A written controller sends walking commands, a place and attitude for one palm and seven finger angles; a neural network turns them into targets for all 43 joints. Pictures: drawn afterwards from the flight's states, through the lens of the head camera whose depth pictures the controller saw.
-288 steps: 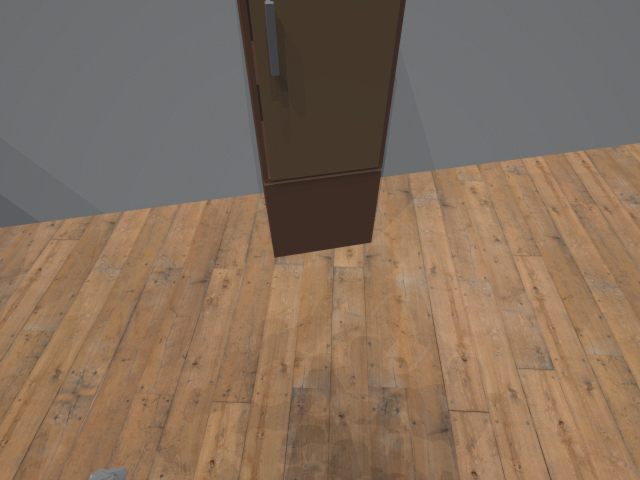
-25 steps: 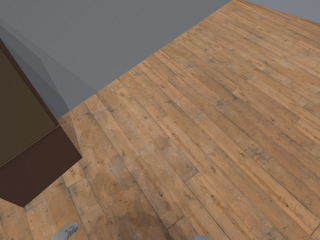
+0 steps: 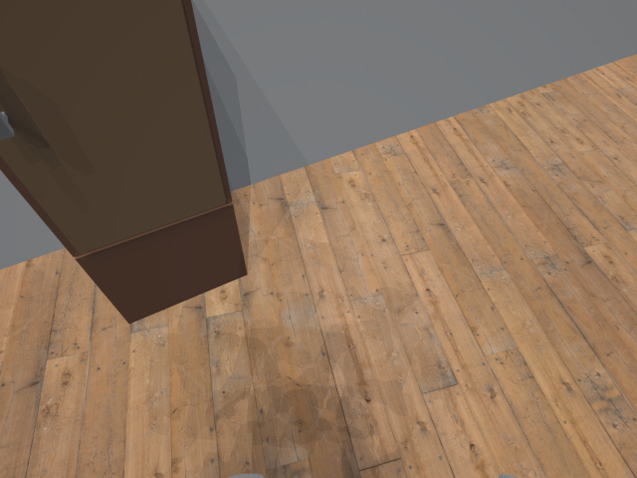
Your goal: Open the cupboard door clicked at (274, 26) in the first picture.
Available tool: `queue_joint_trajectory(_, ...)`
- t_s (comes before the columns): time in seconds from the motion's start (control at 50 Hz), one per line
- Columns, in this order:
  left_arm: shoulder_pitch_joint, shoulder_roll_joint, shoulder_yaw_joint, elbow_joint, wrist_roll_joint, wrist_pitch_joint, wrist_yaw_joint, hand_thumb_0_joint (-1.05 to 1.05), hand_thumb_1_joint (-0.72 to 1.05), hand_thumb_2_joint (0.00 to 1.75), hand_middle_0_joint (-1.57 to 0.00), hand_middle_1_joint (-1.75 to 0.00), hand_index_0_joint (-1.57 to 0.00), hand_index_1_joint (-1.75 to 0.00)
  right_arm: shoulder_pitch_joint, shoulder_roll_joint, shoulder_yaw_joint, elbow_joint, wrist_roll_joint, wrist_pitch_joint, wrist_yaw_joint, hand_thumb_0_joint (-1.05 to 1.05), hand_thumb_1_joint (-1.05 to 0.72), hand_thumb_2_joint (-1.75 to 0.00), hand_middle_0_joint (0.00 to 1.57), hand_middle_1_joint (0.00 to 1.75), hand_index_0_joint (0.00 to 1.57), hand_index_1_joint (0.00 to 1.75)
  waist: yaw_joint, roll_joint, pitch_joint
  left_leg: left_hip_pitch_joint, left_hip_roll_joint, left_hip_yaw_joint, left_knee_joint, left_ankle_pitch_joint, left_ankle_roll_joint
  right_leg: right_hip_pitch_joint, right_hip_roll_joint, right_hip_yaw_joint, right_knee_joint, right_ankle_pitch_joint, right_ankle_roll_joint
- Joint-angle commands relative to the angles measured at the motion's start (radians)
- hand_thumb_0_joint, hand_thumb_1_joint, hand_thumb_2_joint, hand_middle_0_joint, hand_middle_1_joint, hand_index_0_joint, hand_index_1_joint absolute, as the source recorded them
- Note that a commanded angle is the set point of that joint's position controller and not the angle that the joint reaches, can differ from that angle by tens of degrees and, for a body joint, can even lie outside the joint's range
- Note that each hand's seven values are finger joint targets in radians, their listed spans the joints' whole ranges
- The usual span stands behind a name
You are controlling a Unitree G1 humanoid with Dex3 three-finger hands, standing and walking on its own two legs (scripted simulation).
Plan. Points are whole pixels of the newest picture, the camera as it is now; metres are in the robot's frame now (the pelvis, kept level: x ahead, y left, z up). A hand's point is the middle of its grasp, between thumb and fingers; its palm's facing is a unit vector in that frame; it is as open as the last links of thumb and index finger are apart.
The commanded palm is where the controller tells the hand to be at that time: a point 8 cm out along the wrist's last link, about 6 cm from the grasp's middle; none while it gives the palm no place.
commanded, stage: turn to face it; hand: left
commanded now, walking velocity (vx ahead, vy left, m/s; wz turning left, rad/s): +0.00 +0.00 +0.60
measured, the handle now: out of the picture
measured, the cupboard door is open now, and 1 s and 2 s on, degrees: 0 0 0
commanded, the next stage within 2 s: take the last steps up to it in 0.78 s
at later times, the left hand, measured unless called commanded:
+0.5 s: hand out of the picture +0.09 +0.23 -0.13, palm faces +0.26 -0.93 -0.27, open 7.4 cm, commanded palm none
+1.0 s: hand out of the picture -0.11 +0.19 -0.17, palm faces +0.51 -0.83 -0.24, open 7.4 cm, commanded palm none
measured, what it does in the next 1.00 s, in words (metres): steps on the spot, turning left: right foot, then left foot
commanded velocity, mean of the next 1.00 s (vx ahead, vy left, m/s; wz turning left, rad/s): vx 0.04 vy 0.00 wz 0.39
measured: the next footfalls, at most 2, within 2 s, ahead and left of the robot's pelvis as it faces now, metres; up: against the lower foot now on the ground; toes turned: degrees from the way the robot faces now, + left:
right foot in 0.54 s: +0.09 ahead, -0.11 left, +0.00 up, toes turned +15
left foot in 0.96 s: -0.03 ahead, +0.12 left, +0.00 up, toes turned +30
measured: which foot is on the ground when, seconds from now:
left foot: down 0.00-0.52, up 0.54-0.94, down 0.96-1.00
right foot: down 0.00-0.00, up 0.02-0.52, down 0.54-0.96, up 0.98-1.00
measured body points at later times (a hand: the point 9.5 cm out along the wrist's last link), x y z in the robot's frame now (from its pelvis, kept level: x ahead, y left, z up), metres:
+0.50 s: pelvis +0.01 +0.00 +0.01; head +0.04 -0.01 +0.46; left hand +0.07 +0.28 -0.11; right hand +0.13 -0.24 -0.14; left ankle +0.01 +0.11 -0.73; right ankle +0.04 -0.13 -0.71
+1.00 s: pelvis -0.01 +0.01 +0.00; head +0.00 +0.03 +0.45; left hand -0.13 +0.24 -0.15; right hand +0.20 -0.16 -0.13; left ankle -0.06 +0.10 -0.73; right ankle +0.04 -0.12 -0.72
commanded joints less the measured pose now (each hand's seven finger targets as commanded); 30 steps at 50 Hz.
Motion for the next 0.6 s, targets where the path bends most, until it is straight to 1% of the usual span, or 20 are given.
queue_joint_trajectory(0.0, -0.041, 0.105, 0.031, -0.139, -0.014, -0.009, 0.008, 0.00, 0.90, 0.90, -0.20, -0.30, -0.20, -0.30, 0.209, -0.300, -0.072, -0.042, 0.005, -0.043, -0.011, 0.00, -0.90, -0.90, 0.20, 0.30, 0.20, 0.30, -0.110, 0.332, -0.242, 0.404, 0.418, -0.475, -0.250, 0.807, 0.265, -0.395, 0.046, 0.132, 0.477, -0.325, 0.038)
queue_joint_trajectory(0.02, -0.098, 0.116, 0.033, -0.132, -0.010, 0.005, 0.022, 0.00, 0.90, 0.90, -0.20, -0.30, -0.20, -0.30, 0.231, -0.274, -0.067, -0.025, 0.007, -0.047, -0.025, 0.00, -0.90, -0.90, 0.20, 0.30, 0.20, 0.30, -0.122, 0.293, -0.249, 0.359, 0.390, -0.467, -0.245, 0.750, 0.262, -0.403, 0.039, 0.231, 0.547, -0.282, 0.027)
queue_joint_trajectory(0.04, -0.124, 0.113, 0.038, -0.124, -0.015, 0.001, 0.020, 0.00, 0.90, 0.90, -0.20, -0.30, -0.20, -0.30, 0.177, -0.246, -0.059, -0.036, 0.002, -0.046, -0.035, 0.00, -0.90, -0.90, 0.20, 0.30, 0.20, 0.30, -0.106, 0.257, -0.180, 0.291, 0.346, -0.436, -0.253, 0.655, 0.253, -0.426, 0.039, 0.247, 0.580, -0.214, 0.030)
queue_joint_trajectory(0.06, -0.124, 0.117, 0.042, -0.106, -0.015, 0.000, 0.012, 0.00, 0.90, 0.90, -0.20, -0.30, -0.20, -0.30, 0.117, -0.206, -0.045, -0.053, -0.002, -0.048, -0.038, 0.00, -0.90, -0.90, 0.20, 0.30, 0.20, 0.30, -0.078, 0.212, -0.123, 0.218, 0.286, -0.379, -0.271, 0.591, 0.227, -0.408, 0.036, 0.258, 0.586, -0.128, 0.033)
queue_joint_trajectory(0.08, -0.093, 0.117, 0.045, -0.086, -0.014, 0.001, 0.006, 0.00, 0.90, 0.90, -0.20, -0.30, -0.20, -0.30, 0.058, -0.181, -0.033, -0.068, -0.003, -0.050, -0.037, 0.00, -0.90, -0.90, 0.20, 0.30, 0.20, 0.30, -0.043, 0.183, -0.101, 0.169, 0.236, -0.324, -0.284, 0.541, 0.198, -0.373, 0.040, 0.254, 0.579, -0.058, 0.035)
queue_joint_trajectory(0.1, -0.055, 0.117, 0.047, -0.070, -0.012, 0.003, 0.002, 0.00, 0.90, 0.90, -0.20, -0.30, -0.20, -0.30, 0.026, -0.169, -0.029, -0.078, -0.001, -0.053, -0.036, 0.00, -0.90, -0.90, 0.20, 0.30, 0.20, 0.30, -0.021, 0.180, -0.102, 0.156, 0.201, -0.283, -0.296, 0.513, 0.179, -0.351, 0.048, 0.248, 0.569, -0.008, 0.039)
queue_joint_trajectory(0.12, -0.038, 0.121, 0.047, -0.061, -0.013, 0.004, 0.000, 0.00, 0.90, 0.90, -0.20, -0.30, -0.20, -0.30, 0.014, -0.166, -0.027, -0.084, 0.001, -0.055, -0.035, 0.00, -0.90, -0.90, 0.20, 0.30, 0.20, 0.30, -0.015, 0.183, -0.110, 0.132, 0.188, -0.270, -0.307, 0.472, 0.176, -0.324, 0.051, 0.248, 0.546, 0.011, 0.041)
queue_joint_trajectory(0.14, -0.030, 0.122, 0.046, -0.058, -0.012, 0.007, 0.000, 0.00, 0.90, 0.90, -0.20, -0.30, -0.20, -0.30, 0.011, -0.163, -0.029, -0.088, 0.001, -0.055, -0.034, 0.00, -0.90, -0.90, 0.20, 0.30, 0.20, 0.30, -0.012, 0.177, -0.111, 0.121, 0.181, -0.273, -0.320, 0.429, 0.179, -0.311, 0.058, 0.249, 0.528, 0.026, 0.046)
queue_joint_trajectory(0.22, -0.069, 0.125, 0.046, -0.077, -0.011, 0.005, 0.005, 0.00, 0.90, 0.90, -0.20, -0.30, -0.20, -0.30, 0.055, -0.163, -0.036, -0.075, 0.002, -0.052, -0.032, 0.00, -0.90, -0.90, 0.20, 0.30, 0.20, 0.30, -0.031, 0.164, -0.108, 0.152, 0.177, -0.351, -0.337, 0.350, 0.197, -0.329, 0.078, 0.262, 0.441, 0.029, 0.053)
queue_joint_trajectory(0.28, -0.113, 0.113, 0.041, -0.103, -0.015, 0.001, 0.009, 0.00, 0.90, 0.90, -0.20, -0.30, -0.20, -0.30, 0.079, -0.168, -0.046, -0.067, -0.003, -0.049, -0.033, 0.00, -0.90, -0.90, 0.20, 0.30, 0.20, 0.30, -0.047, 0.165, -0.122, 0.197, 0.186, -0.409, -0.311, 0.381, 0.220, -0.336, 0.097, 0.269, 0.350, -0.014, 0.053)
queue_joint_trajectory(0.34, -0.143, 0.103, 0.035, -0.121, -0.018, -0.005, 0.012, 0.00, 0.90, 0.90, -0.20, -0.30, -0.20, -0.30, 0.099, -0.164, -0.051, -0.057, -0.005, -0.045, -0.035, 0.00, -0.90, -0.90, 0.20, 0.30, 0.20, 0.30, -0.057, 0.172, -0.143, 0.218, 0.178, -0.452, -0.273, 0.472, 0.228, -0.300, 0.126, 0.273, 0.257, -0.048, 0.044)
queue_joint_trajectory(0.38, -0.126, 0.094, 0.030, -0.124, -0.022, -0.008, 0.016, 0.00, 0.90, 0.90, -0.20, -0.30, -0.20, -0.30, 0.086, -0.165, -0.053, -0.059, -0.007, -0.041, -0.035, 0.00, -0.90, -0.90, 0.20, 0.30, 0.20, 0.30, -0.046, 0.196, -0.147, 0.178, 0.172, -0.471, -0.253, 0.509, 0.226, -0.233, 0.144, 0.272, 0.184, -0.049, 0.033)
queue_joint_trajectory(0.42, -0.099, 0.097, 0.027, -0.120, -0.026, -0.013, 0.020, 0.00, 0.90, 0.90, -0.20, -0.30, -0.20, -0.30, 0.072, -0.161, -0.053, -0.063, -0.007, -0.038, -0.034, 0.00, -0.90, -0.90, 0.20, 0.30, 0.20, 0.30, -0.033, 0.193, -0.144, 0.121, 0.155, -0.494, -0.228, 0.550, 0.217, -0.138, 0.169, 0.263, 0.081, -0.030, 0.021)
queue_joint_trajectory(0.46, -0.028, 0.103, 0.031, -0.106, -0.027, -0.023, 0.024, 0.00, 0.90, 0.90, -0.20, -0.30, -0.20, -0.30, 0.045, -0.147, -0.051, -0.069, -0.001, -0.037, -0.033, 0.00, -0.90, -0.90, 0.20, 0.30, 0.20, 0.30, 0.005, 0.167, -0.168, 0.045, 0.115, -0.480, -0.171, 0.497, 0.177, 0.015, 0.172, 0.257, -0.114, 0.112, 0.012)
queue_joint_trajectory(0.48, 0.001, 0.130, 0.036, -0.098, -0.023, -0.032, 0.028, 0.00, 0.90, 0.90, -0.20, -0.30, -0.20, -0.30, 0.053, -0.118, -0.048, -0.073, 0.006, -0.038, -0.030, 0.00, -0.90, -0.90, 0.20, 0.30, 0.20, 0.30, 0.019, 0.084, -0.171, -0.053, 0.070, -0.453, -0.106, 0.372, 0.131, 0.139, 0.120, 0.298, -0.248, 0.194, 0.000)
queue_joint_trajectory(0.5, 0.022, 0.207, 0.052, -0.098, -0.008, -0.042, 0.036, 0.00, 0.90, 0.90, -0.20, -0.30, -0.20, -0.30, 0.082, -0.054, -0.038, -0.085, 0.015, -0.041, -0.024, 0.00, -0.90, -0.90, 0.20, 0.30, 0.20, 0.30, 0.020, -0.153, -0.195, -0.232, -0.053, -0.298, 0.079, 0.060, 0.053, 0.273, -0.120, 0.533, -0.341, 0.247, -0.078)
queue_joint_trajectory(0.52, 0.011, 0.260, 0.054, -0.112, -0.004, -0.038, 0.033, 0.00, 0.90, 0.90, -0.20, -0.30, -0.20, -0.30, 0.097, -0.050, -0.042, -0.102, 0.006, -0.037, -0.025, 0.00, -0.90, -0.90, 0.20, 0.30, 0.20, 0.30, 0.012, -0.226, -0.175, -0.273, -0.128, -0.180, 0.304, -0.260, 0.007, 0.184, -0.320, 0.658, -0.353, 0.371, -0.193)
queue_joint_trajectory(0.54, -0.011, 0.221, 0.055, -0.116, -0.012, -0.039, 0.036, 0.00, 0.90, 0.90, -0.20, -0.30, -0.20, -0.30, 0.076, -0.085, -0.050, -0.087, -0.006, -0.021, -0.027, 0.00, -0.90, -0.90, 0.20, 0.30, 0.20, 0.30, 0.014, -0.208, -0.152, -0.244, -0.073, -0.221, 0.443, -0.253, 0.015, 0.074, -0.287, 0.615, -0.358, 0.329, -0.222)
queue_joint_trajectory(0.56, -0.062, 0.189, 0.046, -0.122, -0.013, -0.037, 0.034, 0.00, 0.90, 0.90, -0.20, -0.30, -0.20, -0.30, 0.073, -0.077, -0.052, -0.069, -0.006, -0.014, -0.021, 0.00, -0.90, -0.90, 0.20, 0.30, 0.20, 0.30, -0.012, -0.169, -0.096, -0.250, -0.059, -0.205, 0.531, -0.193, 0.011, 0.018, -0.221, 0.556, -0.357, 0.288, -0.212)
queue_joint_trajectory(0.58, -0.103, 0.154, 0.036, -0.125, -0.013, -0.037, 0.031, 0.00, 0.90, 0.90, -0.20, -0.30, -0.20, -0.30, 0.083, -0.072, -0.050, -0.051, -0.007, -0.008, -0.015, 0.00, -0.90, -0.90, 0.20, 0.30, 0.20, 0.30, -0.032, -0.130, -0.054, -0.254, -0.039, -0.188, 0.579, -0.120, 0.005, -0.011, -0.166, 0.463, -0.345, 0.283, -0.194)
